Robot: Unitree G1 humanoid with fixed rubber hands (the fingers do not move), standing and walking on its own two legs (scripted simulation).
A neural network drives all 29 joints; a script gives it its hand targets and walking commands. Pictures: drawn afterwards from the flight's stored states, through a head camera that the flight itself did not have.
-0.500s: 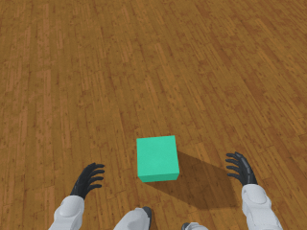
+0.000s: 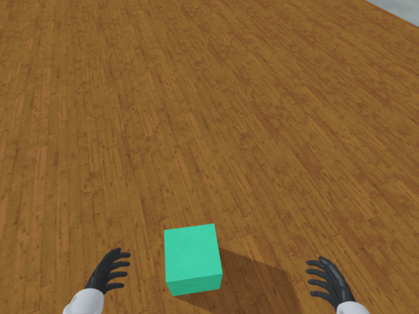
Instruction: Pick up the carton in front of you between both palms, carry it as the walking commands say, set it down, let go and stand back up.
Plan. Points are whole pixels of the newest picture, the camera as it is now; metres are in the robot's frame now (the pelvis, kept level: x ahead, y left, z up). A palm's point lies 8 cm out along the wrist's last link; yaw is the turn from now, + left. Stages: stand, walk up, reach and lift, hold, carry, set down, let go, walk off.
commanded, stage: let go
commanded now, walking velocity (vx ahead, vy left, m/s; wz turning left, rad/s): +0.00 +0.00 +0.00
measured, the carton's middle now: (192, 260) +0.40 +0.08 -0.65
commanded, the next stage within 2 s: stand in 0.16 s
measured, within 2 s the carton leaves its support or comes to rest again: neither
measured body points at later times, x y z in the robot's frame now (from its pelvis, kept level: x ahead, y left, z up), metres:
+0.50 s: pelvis +0.01 +0.03 +0.00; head +0.02 +0.05 +0.44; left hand +0.15 +0.31 -0.12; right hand +0.14 -0.28 -0.08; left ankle +0.01 +0.14 -0.74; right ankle -0.05 -0.11 -0.74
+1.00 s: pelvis +0.00 +0.03 +0.00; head +0.00 +0.05 +0.45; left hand +0.13 +0.32 -0.12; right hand +0.12 -0.28 -0.10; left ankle +0.01 +0.14 -0.74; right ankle -0.05 -0.11 -0.74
